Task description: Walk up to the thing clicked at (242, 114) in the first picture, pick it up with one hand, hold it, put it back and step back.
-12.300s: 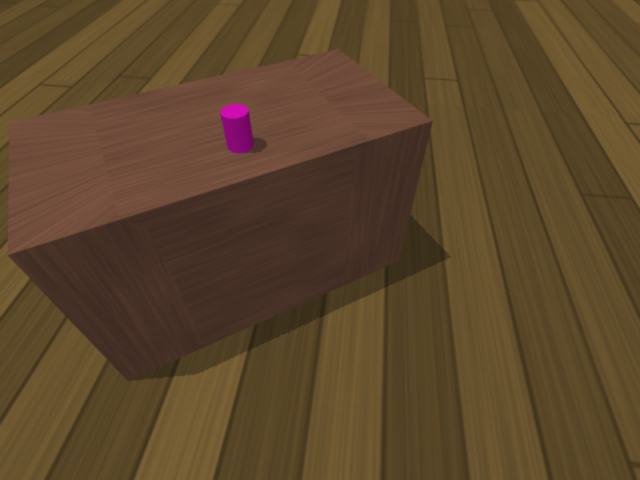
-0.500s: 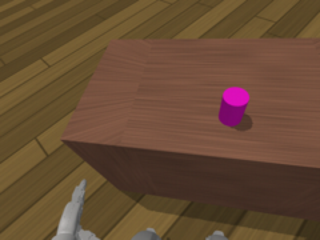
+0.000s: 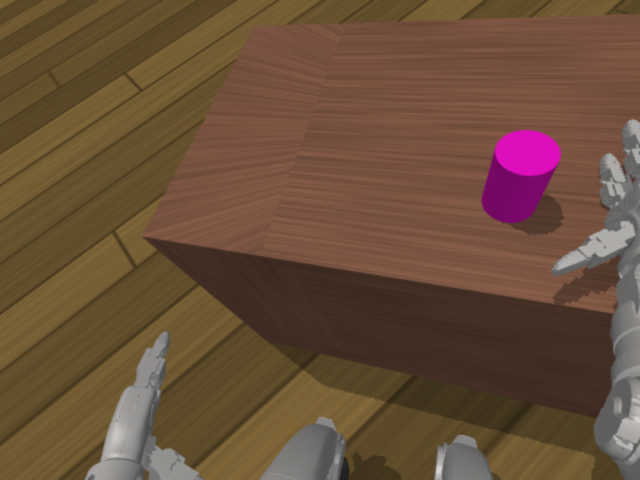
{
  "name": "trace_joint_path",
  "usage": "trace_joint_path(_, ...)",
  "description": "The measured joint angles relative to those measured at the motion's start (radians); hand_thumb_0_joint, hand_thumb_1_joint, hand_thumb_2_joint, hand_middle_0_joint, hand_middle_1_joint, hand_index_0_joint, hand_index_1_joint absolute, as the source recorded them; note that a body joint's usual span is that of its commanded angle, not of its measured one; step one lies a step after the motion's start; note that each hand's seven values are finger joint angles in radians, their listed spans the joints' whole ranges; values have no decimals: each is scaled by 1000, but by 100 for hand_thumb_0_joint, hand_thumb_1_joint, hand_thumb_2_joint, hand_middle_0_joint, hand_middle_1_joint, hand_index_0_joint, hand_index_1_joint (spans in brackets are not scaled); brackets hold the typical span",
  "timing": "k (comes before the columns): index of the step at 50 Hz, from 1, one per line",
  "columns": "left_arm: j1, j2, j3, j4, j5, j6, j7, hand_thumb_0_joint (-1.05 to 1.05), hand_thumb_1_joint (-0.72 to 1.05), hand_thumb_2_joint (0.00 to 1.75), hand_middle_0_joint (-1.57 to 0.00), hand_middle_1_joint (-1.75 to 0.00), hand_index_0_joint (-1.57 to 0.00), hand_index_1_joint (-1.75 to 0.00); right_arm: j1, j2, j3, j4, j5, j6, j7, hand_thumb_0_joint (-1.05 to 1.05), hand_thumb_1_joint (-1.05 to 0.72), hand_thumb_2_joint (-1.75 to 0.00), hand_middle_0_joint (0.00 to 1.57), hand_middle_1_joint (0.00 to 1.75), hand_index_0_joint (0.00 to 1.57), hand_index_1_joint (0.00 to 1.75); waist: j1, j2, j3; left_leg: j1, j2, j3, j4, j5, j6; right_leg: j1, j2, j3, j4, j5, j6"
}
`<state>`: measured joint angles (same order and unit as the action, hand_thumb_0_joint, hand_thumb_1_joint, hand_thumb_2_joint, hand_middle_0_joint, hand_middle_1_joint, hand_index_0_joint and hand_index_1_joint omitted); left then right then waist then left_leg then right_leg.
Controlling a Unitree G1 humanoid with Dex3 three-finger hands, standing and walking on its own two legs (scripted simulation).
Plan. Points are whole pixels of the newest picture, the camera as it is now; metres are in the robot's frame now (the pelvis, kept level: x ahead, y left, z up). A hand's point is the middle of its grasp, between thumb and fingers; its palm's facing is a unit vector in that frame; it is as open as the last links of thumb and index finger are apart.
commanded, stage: close in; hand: right
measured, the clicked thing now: (516, 179) +0.51 -0.14 +0.02
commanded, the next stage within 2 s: rest palm in 0.42 s
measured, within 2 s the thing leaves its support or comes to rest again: leaves its support in 1.48 s
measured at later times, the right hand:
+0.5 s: hand (538, 192) +0.48 -0.16 +0.03, palm faces +0.04 +1.00 +0.03, open 17.8 cm
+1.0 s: hand (518, 172) +0.51 -0.14 +0.04, palm faces +0.05 +1.00 +0.00, open 15.0 cm
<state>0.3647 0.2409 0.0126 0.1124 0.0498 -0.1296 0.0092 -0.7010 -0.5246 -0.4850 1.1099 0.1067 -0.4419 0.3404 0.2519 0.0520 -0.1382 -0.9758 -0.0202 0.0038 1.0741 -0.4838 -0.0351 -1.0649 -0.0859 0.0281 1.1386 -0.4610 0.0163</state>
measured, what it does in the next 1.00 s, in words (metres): stands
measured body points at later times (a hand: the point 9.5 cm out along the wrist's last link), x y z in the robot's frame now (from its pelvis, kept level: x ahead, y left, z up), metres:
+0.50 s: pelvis -0.01 +0.01 -0.01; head +0.12 -0.04 +0.42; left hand +0.14 +0.27 +0.00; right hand +0.48 -0.22 +0.03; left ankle +0.01 +0.15 -0.65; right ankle +0.04 -0.12 -0.65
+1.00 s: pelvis +0.00 +0.01 -0.01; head +0.13 -0.03 +0.42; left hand +0.14 +0.28 +0.00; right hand +0.50 -0.19 +0.04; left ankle +0.01 +0.15 -0.65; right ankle +0.04 -0.12 -0.65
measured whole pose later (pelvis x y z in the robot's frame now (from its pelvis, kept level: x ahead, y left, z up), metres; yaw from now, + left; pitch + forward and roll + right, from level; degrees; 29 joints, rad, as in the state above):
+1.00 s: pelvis +0.00 +0.01 -0.01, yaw +0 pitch +23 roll +3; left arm 0.39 0.24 0.08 -0.03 0.06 -0.02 -0.04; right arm -0.81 -0.39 -0.40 1.05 0.00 -0.43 0.06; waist 0.25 0.00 -0.13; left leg -1.04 -0.02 0.00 1.15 -0.51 -0.03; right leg -1.11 -0.09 0.02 1.19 -0.48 0.02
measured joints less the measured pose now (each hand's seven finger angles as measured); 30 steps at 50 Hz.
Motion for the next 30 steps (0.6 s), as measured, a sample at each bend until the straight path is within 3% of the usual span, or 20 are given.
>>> trace_joint_path(4, -4, -8, 11, -9, 11, 31, -8, -1, -54, 5, -5, -5, -5, -5, 3, 19, 7, -65, -39, -9, -63, -2, 61, -1, 4, 4, 5, 4, 0, -9, -5, -23, -7, 0, 26, -8, 2, -22, -7, 2, 27, -10, 3)
trace_joint_path(12, -11, -13, 20, -35, 4, 72, -19, -2, -54, 5, -5, -5, -5, -5, -42, 61, 61, -16, -48, 18, -117, -1, 61, -1, 4, 4, 4, 4, -21, -64, -21, -8, -5, 5, 24, -9, 1, -10, -4, 7, 26, -10, 1)
trace_joint_path(19, 19, -12, 30, -110, -4, 77, -36, -1, -53, 5, -5, -5, -5, -5, -52, 100, 59, 3, -55, 21, -154, -1, 61, -1, 4, 4, 4, 4, -21, -58, -15, -16, 0, 1, 41, -14, 1, -12, 1, 3, 30, -8, 1)
trace_joint_path(30, 25, -8, 55, -88, 14, 108, -34, -1, -53, 5, -5, -5, -4, -5, -50, 145, 102, -111, -86, 22, -241, -1, 61, -1, 5, 4, 4, 4, -23, -44, -4, -57, 0, -5, 67, -21, 4, -47, 1, -1, 49, -13, 5)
